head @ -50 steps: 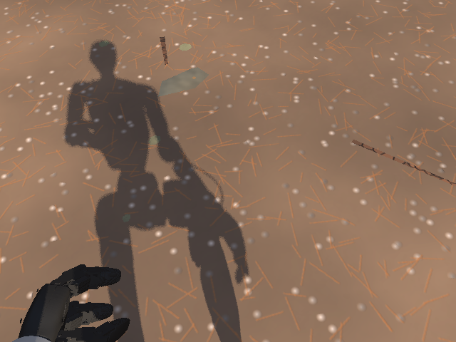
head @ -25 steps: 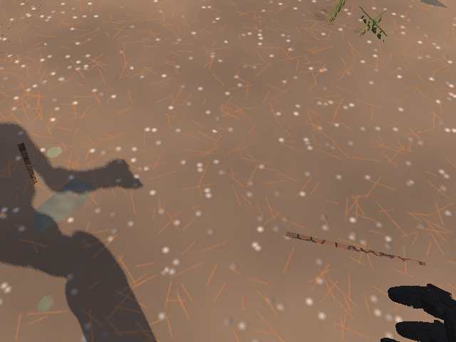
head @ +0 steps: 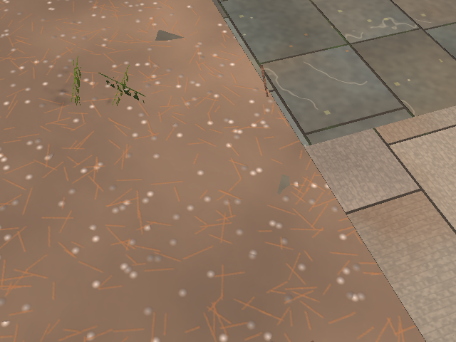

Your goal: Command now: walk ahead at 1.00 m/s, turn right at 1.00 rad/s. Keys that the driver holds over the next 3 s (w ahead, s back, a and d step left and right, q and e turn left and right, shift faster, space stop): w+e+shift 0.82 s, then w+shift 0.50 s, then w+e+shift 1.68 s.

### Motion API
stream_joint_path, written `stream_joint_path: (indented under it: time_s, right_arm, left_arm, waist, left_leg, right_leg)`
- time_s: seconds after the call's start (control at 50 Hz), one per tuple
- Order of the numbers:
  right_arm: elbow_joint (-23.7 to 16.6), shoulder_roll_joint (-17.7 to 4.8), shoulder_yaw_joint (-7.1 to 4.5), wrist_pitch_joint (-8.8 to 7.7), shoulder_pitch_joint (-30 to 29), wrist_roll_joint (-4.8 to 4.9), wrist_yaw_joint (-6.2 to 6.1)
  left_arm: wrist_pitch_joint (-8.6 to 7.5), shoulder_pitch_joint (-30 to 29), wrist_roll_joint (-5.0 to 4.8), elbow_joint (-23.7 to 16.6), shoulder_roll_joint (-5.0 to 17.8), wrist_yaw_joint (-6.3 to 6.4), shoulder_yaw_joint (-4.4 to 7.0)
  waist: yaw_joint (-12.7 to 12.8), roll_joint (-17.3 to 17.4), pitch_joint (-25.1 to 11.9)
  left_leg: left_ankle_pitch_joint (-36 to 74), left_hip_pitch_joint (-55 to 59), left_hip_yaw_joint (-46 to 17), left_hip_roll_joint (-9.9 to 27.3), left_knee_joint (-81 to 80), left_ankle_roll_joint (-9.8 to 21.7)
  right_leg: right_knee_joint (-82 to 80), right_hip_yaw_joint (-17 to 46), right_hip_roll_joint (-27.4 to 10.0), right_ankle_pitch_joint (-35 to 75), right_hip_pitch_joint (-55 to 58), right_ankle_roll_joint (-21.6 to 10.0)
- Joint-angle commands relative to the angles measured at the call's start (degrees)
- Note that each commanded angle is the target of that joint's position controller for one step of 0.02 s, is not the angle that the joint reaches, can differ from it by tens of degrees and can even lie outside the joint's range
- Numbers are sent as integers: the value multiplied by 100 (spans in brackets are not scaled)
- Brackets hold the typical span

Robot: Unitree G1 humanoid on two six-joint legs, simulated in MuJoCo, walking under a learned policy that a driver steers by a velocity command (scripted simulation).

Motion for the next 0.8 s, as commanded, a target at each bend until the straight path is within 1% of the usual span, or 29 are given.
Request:
stream_joint_path:
  time_s: [0.02,0.04,0.08,0.12,0.16,0.22,0.24,0.26,0.28,0.3,0.32,0.34,0.36,0.38,0.4,0.42,0.46,0.5,0.56,0.6,0.62,0.64,0.68,0.7,0.72,0.74,0.76,0.78,0.8]
  right_arm:
    - [-929,-1009,-150,-168,-464,-160,-37]
    - [-859,-1003,-145,-27,-306,-248,-31]
    - [-1016,-878,-111,128,-658,-254,14]
    - [-1354,-635,-6,122,-1471,-162,76]
    - [-1460,-516,52,90,-1806,-50,115]
    - [-1524,-667,12,72,-2035,28,96]
    - [-1498,-780,-28,65,-1919,23,67]
    - [-1397,-966,-104,50,-1575,18,19]
    - [-1216,-1223,-226,19,-822,35,-52]
    - [-945,-1470,-357,-5,398,27,-155]
    - [-719,-1872,-505,-37,1631,-138,-278]
    - [-814,-2215,-561,-34,1014,-250,-220]
    - [-967,-1662,-541,10,224,-201,-165]
    - [-981,-1143,-413,33,-108,-155,-143]
    - [-831,-915,-360,36,-98,-174,-118]
    - [-617,-882,-334,1,45,-162,-124]
    - [-249,-692,-282,-113,271,-69,-37]
    - [-74,-604,-253,-224,294,40,47]
    - [12,-725,-259,-331,1,24,43]
    - [149,-869,-288,-334,182,27,9]
    - [224,-946,-299,-320,362,25,-12]
    - [247,-1078,-321,-298,491,18,-36]
    - [204,-1478,-409,-186,574,37,-107]
    - [145,-1674,-459,-90,428,24,-131]
    - [3,-1777,-489,-6,137,17,-137]
    - [-91,-1677,-486,56,-46,-19,-103]
    - [-300,-971,-331,71,-29,-122,17]
    - [-1023,-986,-278,-33,177,15,12]
    - [-1117,-1169,-239,-191,-372,-8,17]
  left_arm:
    - [-230,822,-19,-85,1093,218,378]
    - [-317,678,-47,-85,923,221,296]
    - [-450,670,-93,-62,823,158,236]
    - [-526,682,-53,-41,867,113,268]
    - [-556,799,-81,27,929,53,318]
    - [-541,1139,-165,183,1035,18,369]
    - [-520,1165,-159,208,1075,43,384]
    - [-503,1176,-144,229,1182,65,409]
    - [-492,1073,-105,228,1381,55,446]
    - [-526,737,-81,162,1426,23,448]
    - [-605,549,-47,-31,648,37,244]
    - [-591,1136,-299,-398,191,49,64]
    - [-485,917,-106,-203,590,122,56]
    - [-409,506,11,-167,733,62,94]
    - [-347,232,64,-179,674,-20,95]
    - [-284,-33,115,-310,525,-116,74]
    - [-122,-251,83,-528,181,-251,-35]
    - [-56,-612,84,-807,58,-317,-106]
    - [-39,-1075,37,-1121,106,-400,-162]
    - [-37,-1533,58,-1233,121,-487,-200]
    - [-50,-1673,57,-1242,73,-513,-223]
    - [-63,-1650,45,-1202,87,-506,-217]
    - [-75,-1069,18,-992,311,-420,-123]
    - [-86,-285,9,-776,507,-348,-26]
    - [-96,884,4,-428,749,-264,118]
    - [-103,1831,-21,-40,993,-126,314]
    - [-29,1272,-168,-64,1407,20,474]
    - [56,1029,50,-435,1897,20,523]
    - [64,1338,48,-424,1679,104,536]
  waist:
    - [140,655,-329]
    - [-75,640,-222]
    - [-126,516,-10]
    - [45,346,217]
    - [235,166,119]
    - [496,-40,-99]
    - [443,-62,-210]
    - [295,-67,-488]
    - [-139,-37,-976]
    - [-888,-3,-1499]
    - [-1238,786,-2217]
    - [-414,2728,-2875]
    - [-312,1778,-1984]
    - [-318,935,-1296]
    - [-283,308,-774]
    - [-211,247,-523]
    - [-29,427,-187]
    - [98,454,-68]
    - [350,533,178]
    - [270,275,436]
    - [211,227,477]
    - [256,287,377]
    - [648,610,-143]
    - [1080,713,-563]
    - [1596,779,-1074]
    - [1891,398,-1429]
    - [1176,-1047,-1001]
    - [741,-1304,-2062]
    - [974,-233,-1966]
  left_leg:
    - [-311,-3015,-511,277,-317,-44]
    - [-418,-2645,-489,366,-661,-135]
    - [-517,-2242,-344,464,-1649,-269]
    - [632,-1852,-167,382,-2710,-315]
    - [2018,-1222,-85,169,-3688,-225]
    - [2496,-701,-57,-128,-4509,-25]
    - [2306,-479,-101,-239,-4784,32]
    - [1930,-42,-105,-416,-4897,90]
    - [1407,795,-109,-523,-4911,154]
    - [1047,2180,-196,-280,-4857,235]
    - [-862,3500,-1439,990,-4956,388]
    - [-2105,4009,-4848,2429,-6388,871]
    - [-2891,3190,-4902,2247,-6579,982]
    - [-2459,2456,-3806,1970,-6475,978]
    - [-1382,1790,-2947,1746,-6511,940]
    - [-700,1407,-2268,1549,-6586,863]
    - [275,1002,-1379,1465,-6787,726]
    - [1400,851,-523,1378,-6983,590]
    - [2589,516,708,1058,-7289,482]
    - [3180,559,1302,856,-7539,406]
    - [3992,680,1517,783,-7498,363]
    - [5452,906,1637,799,-7260,341]
    - [7830,1491,1656,991,-6205,284]
    - [8406,1485,1607,1109,-5149,317]
    - [8442,1070,1451,1214,-3746,403]
    - [6317,-48,1391,975,-1805,356]
    - [-60,-1753,1374,-144,362,186]
    - [-931,-3534,219,-552,1639,-3]
    - [-428,-3846,-437,-245,1253,35]
  right_leg:
    - [-2675,3839,-1906,735,2503,-1122]
    - [-2720,3494,-1714,1024,1882,-1066]
    - [-2963,3106,-1380,960,917,-992]
    - [-3178,2879,-1082,1089,263,-836]
    - [-3141,2684,-899,1790,171,-540]
    - [-2848,2853,-1083,2772,909,-269]
    - [-2514,2895,-1095,3280,1254,-139]
    - [-1927,2901,-1075,4113,1574,7]
    - [-881,2827,-1027,4625,1644,162]
    - [580,2653,-833,4384,1019,315]
    - [2672,2184,-448,1507,37,365]
    - [3916,1538,-27,-1220,-1369,520]
    - [4235,1320,-689,-606,-1964,462]
    - [4032,1143,-1005,-166,-1997,491]
    - [3836,1030,-1196,-32,-1910,528]
    - [3704,1035,-1354,-58,-1885,541]
    - [3649,978,-1568,-87,-2018,579]
    - [3406,864,-1653,288,-2171,577]
    - [2354,538,-1630,1112,-1908,566]
    - [1277,-17,-1477,1447,-1514,427]
    - [862,-319,-1318,1476,-1208,316]
    - [627,-543,-1089,1443,-836,213]
    - [465,-722,-687,1025,-96,56]
    - [461,-649,-522,723,718,-35]
    - [306,-418,-421,512,1981,-194]
    - [-271,111,-476,364,3557,-382]
    - [-488,1610,-1304,329,3978,-600]
    - [-1509,4651,-2384,38,5370,-1713]
    - [-2350,5171,-2500,-552,5053,-1561]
